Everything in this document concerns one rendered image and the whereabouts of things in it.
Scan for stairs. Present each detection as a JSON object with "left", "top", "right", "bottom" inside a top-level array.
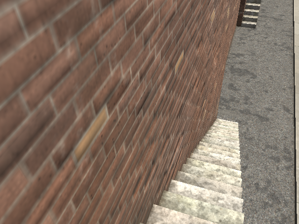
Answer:
[
  {"left": 241, "top": 0, "right": 262, "bottom": 29},
  {"left": 139, "top": 119, "right": 245, "bottom": 224}
]

